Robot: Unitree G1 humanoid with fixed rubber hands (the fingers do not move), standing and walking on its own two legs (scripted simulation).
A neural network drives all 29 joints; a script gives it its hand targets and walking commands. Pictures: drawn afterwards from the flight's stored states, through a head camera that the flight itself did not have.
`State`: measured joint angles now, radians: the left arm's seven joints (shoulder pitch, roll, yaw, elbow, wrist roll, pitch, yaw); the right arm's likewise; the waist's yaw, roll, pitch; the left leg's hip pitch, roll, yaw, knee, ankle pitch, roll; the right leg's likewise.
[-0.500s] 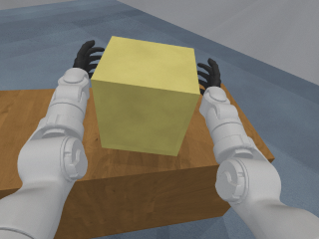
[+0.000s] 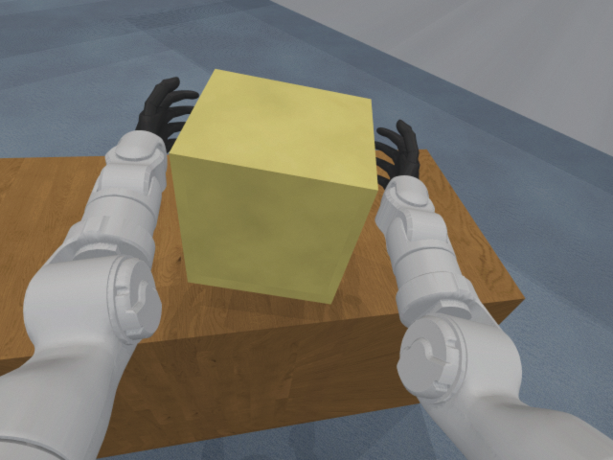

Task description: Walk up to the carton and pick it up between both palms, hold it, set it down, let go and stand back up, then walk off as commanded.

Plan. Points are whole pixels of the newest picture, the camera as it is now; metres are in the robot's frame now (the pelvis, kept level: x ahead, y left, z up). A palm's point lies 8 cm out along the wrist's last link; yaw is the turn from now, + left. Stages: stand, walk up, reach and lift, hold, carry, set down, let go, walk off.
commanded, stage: set down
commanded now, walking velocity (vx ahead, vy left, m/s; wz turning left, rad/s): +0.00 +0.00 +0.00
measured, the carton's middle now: (276, 193) +0.47 +0.02 +0.09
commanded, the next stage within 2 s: none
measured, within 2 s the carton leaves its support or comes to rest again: neither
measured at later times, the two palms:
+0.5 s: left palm (160, 153) +0.48 +0.18 +0.16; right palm (392, 195) +0.42 -0.13 +0.15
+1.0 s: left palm (166, 159) +0.49 +0.18 +0.14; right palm (387, 206) +0.42 -0.13 +0.12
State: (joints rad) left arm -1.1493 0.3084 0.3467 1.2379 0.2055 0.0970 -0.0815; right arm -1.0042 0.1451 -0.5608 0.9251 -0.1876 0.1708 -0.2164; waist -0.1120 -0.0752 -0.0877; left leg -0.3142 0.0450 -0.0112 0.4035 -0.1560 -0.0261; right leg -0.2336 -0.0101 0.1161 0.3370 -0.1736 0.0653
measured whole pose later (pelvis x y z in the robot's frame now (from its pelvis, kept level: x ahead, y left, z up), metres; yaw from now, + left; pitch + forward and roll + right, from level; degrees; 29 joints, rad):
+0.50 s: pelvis +0.01 +0.00 +0.00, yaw +0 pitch +4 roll -1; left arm -1.15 0.32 0.36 1.29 0.21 0.04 -0.11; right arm -0.96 0.24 -0.69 0.84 -0.33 0.14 -0.19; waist -0.11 -0.09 -0.05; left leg -0.31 0.05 -0.01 0.40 -0.17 -0.03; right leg -0.23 -0.01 0.12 0.34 -0.18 0.07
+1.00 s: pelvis +0.02 +0.00 +0.00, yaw +0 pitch +5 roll -1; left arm -1.13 0.32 0.39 1.30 0.21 0.00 -0.14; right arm -0.92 0.28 -0.74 0.81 -0.42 0.07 -0.17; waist -0.11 -0.10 -0.03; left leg -0.31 0.04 -0.01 0.40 -0.18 -0.03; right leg -0.23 -0.01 0.12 0.34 -0.19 0.07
